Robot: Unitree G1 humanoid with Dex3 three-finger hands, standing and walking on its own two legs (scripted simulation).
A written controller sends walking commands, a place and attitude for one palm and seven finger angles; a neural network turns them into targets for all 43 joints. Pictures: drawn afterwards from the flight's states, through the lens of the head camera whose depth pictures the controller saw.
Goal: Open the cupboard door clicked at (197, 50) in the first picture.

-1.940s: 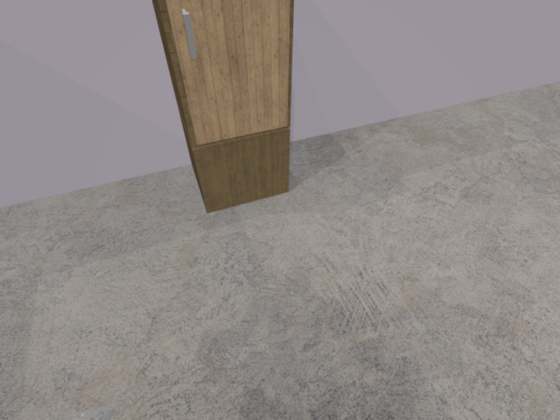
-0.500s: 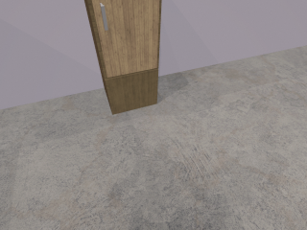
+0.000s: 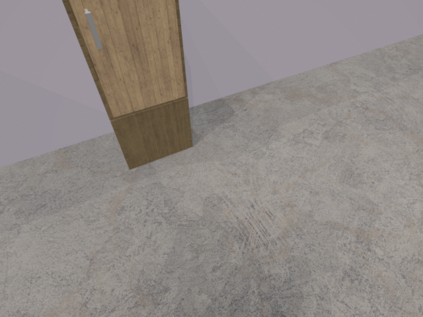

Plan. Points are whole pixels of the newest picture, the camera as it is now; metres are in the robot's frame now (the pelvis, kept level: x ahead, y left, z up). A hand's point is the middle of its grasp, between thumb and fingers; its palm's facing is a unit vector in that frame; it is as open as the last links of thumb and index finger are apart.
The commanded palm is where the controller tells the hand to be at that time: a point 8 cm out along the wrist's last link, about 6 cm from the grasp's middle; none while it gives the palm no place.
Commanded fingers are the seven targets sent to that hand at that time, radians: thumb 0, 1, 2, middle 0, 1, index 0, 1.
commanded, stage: walk to a spot facing it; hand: left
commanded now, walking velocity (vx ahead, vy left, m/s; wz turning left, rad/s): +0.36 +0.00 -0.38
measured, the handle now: (93, 29) +1.01 +0.53 +0.09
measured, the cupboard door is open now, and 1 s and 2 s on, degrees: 0 0 0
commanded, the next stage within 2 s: turn to face it in 0.84 s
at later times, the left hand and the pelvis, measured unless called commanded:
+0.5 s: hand (117, 284) +0.22 +0.25 -0.18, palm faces -0.14 -0.97 -0.18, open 7.4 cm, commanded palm none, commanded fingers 0.00 0.90 0.90 -0.20 -0.30 -0.20 -0.30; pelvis +0.20 +0.06 +0.00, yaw -14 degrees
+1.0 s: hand (210, 169) +0.57 +0.06 -0.15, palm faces -0.53 -0.82 -0.23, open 7.4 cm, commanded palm none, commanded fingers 0.00 0.90 0.90 -0.20 -0.30 -0.20 -0.30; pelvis +0.35 -0.02 -0.01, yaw -30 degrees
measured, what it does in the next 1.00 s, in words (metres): walks ahead, turning right: left foot, then right foot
